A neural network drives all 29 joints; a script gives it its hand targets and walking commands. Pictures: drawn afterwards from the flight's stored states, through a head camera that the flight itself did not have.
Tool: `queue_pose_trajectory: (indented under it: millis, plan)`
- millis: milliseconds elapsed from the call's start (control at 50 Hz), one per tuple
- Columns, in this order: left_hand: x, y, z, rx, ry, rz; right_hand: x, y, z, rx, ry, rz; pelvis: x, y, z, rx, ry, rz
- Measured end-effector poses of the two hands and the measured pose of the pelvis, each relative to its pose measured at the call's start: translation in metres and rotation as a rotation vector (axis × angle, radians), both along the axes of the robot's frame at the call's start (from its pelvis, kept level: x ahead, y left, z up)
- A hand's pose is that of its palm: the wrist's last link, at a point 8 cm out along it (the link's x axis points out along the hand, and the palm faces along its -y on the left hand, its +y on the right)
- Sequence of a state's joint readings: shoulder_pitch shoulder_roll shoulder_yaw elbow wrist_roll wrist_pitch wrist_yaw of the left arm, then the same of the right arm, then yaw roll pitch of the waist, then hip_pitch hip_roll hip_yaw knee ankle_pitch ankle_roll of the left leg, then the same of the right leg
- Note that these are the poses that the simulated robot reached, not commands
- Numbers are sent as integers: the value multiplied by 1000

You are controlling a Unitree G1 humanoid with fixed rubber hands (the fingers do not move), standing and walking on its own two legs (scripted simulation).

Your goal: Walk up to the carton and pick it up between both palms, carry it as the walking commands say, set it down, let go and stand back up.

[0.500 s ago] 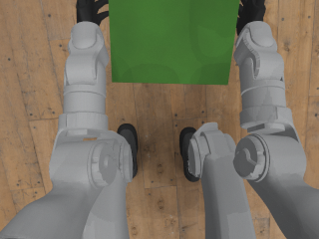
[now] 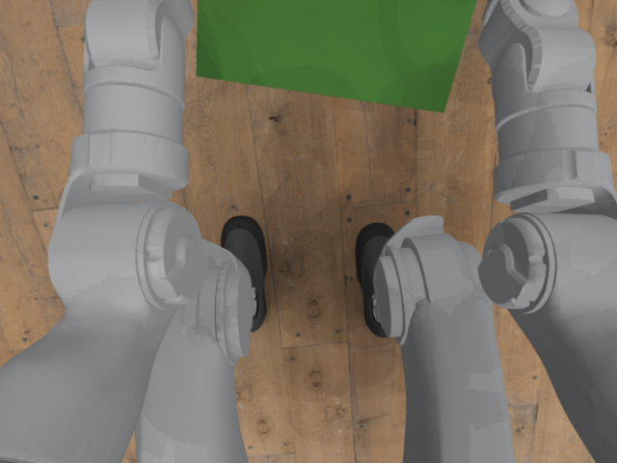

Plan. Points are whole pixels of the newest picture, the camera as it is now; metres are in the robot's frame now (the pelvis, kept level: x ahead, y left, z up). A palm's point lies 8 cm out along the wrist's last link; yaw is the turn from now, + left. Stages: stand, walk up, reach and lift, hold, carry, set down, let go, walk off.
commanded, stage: set down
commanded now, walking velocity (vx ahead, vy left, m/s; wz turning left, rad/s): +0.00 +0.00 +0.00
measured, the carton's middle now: out of the picture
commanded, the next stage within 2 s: none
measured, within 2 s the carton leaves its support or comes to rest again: rests again in 1.40 s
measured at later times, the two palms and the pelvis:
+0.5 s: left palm out of the picture +0.57 +0.12 -0.17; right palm out of the picture +0.54 -0.18 -0.19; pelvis +0.00 +0.00 -0.01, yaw +0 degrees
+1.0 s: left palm out of the picture +0.57 +0.13 -0.18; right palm out of the picture +0.54 -0.17 -0.19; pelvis +0.00 +0.00 -0.02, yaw -1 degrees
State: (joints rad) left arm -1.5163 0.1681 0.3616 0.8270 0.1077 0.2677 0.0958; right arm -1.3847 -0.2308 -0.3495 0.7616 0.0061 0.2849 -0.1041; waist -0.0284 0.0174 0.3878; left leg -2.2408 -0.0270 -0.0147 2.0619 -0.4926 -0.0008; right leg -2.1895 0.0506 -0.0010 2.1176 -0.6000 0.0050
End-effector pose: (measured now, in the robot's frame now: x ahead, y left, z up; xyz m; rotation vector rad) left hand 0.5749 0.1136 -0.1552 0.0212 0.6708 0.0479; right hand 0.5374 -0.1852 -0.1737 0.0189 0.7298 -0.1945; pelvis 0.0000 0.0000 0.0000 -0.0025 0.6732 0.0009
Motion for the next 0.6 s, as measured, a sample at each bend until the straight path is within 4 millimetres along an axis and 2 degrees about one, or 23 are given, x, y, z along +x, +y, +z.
queue_pose_trajectory:
  millis: [240, 600]
  plan:
    - [-6, 2, -10, 2, 34, -8, -7, 1, -8, -1, 34, 3, -2, 2, -7, -4, -18, -2]
    - [-3, 11, -21, 6, 35, -14, 0, 6, -14, 23, 19, 28, -1, 4, -15, -10, -7, -3]
